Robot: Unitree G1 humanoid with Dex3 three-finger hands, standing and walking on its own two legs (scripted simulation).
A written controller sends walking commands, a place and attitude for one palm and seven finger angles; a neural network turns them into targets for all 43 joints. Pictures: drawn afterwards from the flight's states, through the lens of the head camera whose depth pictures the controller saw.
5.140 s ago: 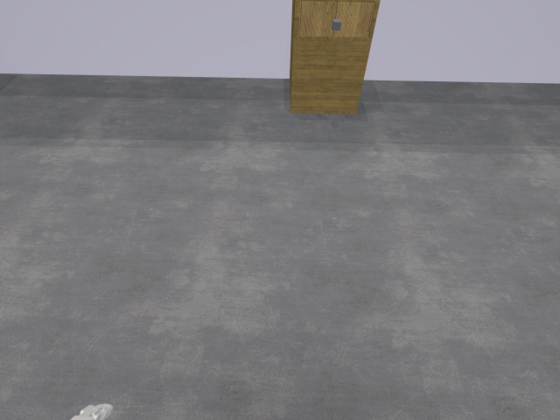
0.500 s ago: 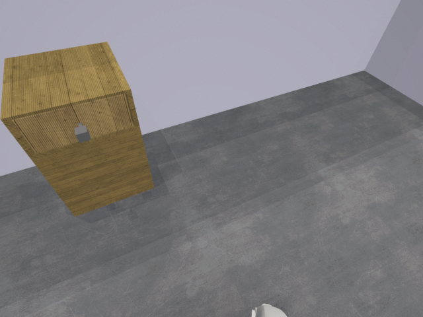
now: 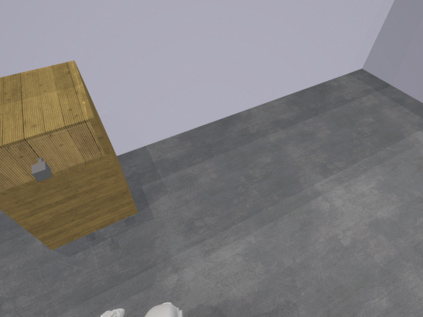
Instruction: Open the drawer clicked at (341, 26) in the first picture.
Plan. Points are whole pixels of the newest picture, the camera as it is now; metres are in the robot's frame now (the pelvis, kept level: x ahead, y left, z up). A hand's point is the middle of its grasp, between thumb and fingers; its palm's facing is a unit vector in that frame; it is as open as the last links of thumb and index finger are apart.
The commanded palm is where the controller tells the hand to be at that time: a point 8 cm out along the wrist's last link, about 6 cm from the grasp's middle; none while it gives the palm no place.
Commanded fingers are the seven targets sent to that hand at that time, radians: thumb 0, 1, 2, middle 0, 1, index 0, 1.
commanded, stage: turn to face it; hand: left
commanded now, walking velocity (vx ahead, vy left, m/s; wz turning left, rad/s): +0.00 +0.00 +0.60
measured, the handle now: (41, 166) +0.60 +0.60 -0.20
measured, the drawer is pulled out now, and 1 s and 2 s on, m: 0.00 0.00 0.00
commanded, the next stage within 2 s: take the last steps up to it in 0.76 s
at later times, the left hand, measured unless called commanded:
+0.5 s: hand out of the picture +0.07 +0.26 -0.16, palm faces +0.29 -0.92 -0.27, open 7.4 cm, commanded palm none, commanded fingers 0.00 0.90 0.90 -0.20 -0.30 -0.20 -0.30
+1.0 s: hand out of the picture -0.04 +0.19 -0.19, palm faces +0.50 -0.84 -0.22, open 7.4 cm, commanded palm none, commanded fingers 0.00 0.90 0.90 -0.20 -0.30 -0.20 -0.30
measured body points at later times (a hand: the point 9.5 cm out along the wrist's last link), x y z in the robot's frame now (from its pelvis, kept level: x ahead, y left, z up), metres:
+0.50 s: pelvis +0.04 +0.02 +0.00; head +0.08 +0.04 +0.45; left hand +0.06 +0.31 -0.14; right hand +0.19 -0.20 -0.14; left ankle +0.06 +0.13 -0.74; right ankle +0.07 -0.14 -0.69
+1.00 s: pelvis +0.04 +0.01 -0.01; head +0.07 +0.04 +0.44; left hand -0.06 +0.23 -0.17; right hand +0.24 -0.18 -0.15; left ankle -0.04 +0.09 -0.74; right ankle +0.08 -0.13 -0.74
